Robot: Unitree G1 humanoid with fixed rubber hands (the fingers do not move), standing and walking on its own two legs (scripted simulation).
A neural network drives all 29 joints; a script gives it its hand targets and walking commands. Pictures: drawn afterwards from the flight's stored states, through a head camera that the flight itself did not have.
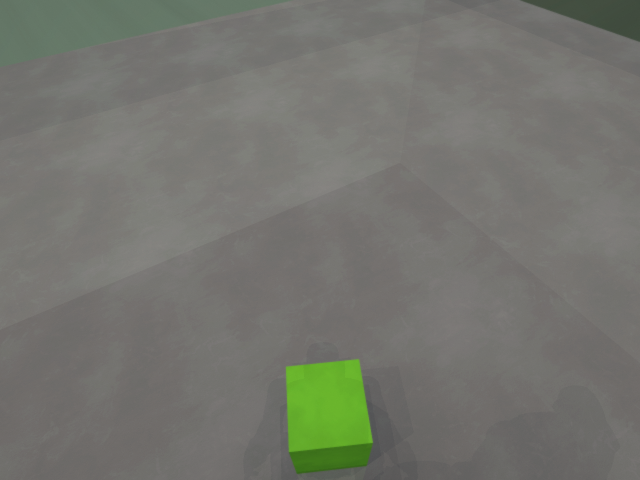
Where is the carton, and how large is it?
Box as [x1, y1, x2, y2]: [286, 359, 372, 473]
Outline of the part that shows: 358,359 286,367 289,453 297,473 366,465 372,440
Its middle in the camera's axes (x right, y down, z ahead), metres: +0.02 +0.48 +1.08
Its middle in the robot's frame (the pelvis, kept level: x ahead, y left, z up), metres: +0.40 +0.01 -0.66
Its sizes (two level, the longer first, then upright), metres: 0.210 0.200 0.250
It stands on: the floor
